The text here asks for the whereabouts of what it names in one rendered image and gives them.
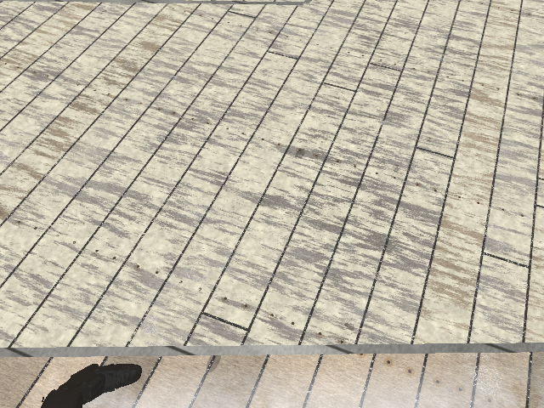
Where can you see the left robot hand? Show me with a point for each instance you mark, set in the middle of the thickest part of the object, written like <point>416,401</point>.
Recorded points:
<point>89,383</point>

